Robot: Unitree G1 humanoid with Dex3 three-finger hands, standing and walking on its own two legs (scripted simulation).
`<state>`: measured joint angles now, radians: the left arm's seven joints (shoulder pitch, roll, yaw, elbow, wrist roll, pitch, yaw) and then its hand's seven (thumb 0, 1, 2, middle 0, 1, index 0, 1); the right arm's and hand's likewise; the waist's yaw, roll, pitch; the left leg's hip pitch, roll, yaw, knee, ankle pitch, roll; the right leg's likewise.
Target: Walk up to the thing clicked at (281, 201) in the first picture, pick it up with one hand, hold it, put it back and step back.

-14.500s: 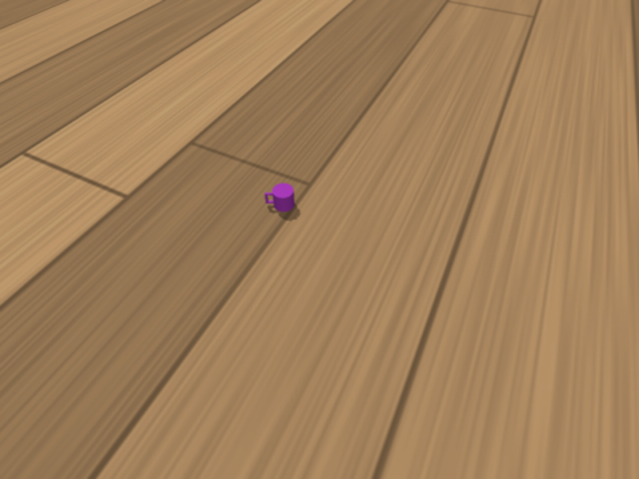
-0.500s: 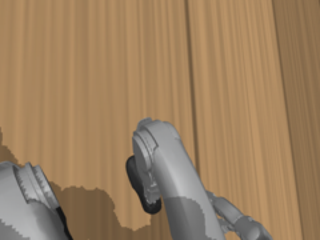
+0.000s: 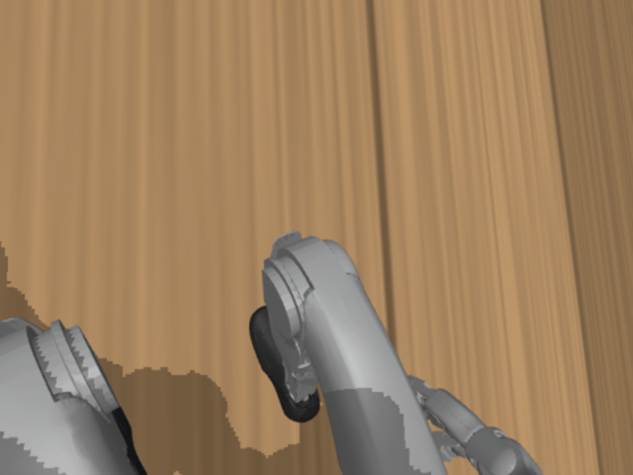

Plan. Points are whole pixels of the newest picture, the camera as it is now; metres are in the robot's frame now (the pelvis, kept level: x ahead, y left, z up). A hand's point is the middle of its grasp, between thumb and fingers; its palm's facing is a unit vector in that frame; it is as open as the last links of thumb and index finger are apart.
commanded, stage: close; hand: left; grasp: from above
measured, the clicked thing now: out of the picture +0.44 +0.37 -0.26
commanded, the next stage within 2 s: settle in 0.32 s
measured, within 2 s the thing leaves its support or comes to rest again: leaves its support in 0.90 s
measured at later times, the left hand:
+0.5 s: hand out of the picture +0.44 +0.34 -0.23, palm faces -0.44 -0.15 -0.89, open 11.5 cm
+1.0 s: hand out of the picture +0.43 +0.35 -0.20, palm faces -0.40 -0.13 -0.91, open 11.2 cm
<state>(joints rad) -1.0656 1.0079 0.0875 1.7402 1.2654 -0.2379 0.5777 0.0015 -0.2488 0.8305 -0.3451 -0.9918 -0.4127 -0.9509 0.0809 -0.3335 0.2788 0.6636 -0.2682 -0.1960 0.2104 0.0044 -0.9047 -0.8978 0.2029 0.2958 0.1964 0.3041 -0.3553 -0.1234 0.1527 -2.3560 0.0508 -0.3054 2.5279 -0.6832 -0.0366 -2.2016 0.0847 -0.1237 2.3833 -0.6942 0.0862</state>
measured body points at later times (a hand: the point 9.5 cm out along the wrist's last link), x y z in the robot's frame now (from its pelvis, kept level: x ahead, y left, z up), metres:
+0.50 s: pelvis +0.00 +0.00 +0.00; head +0.26 +0.12 +0.34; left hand +0.46 +0.35 -0.18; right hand +0.07 -0.26 -0.07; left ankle +0.07 +0.14 -0.27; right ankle +0.11 -0.13 -0.27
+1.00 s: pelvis +0.01 +0.00 +0.01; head +0.25 +0.13 +0.36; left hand +0.45 +0.35 -0.15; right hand +0.11 -0.26 -0.07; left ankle +0.07 +0.14 -0.27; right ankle +0.11 -0.13 -0.27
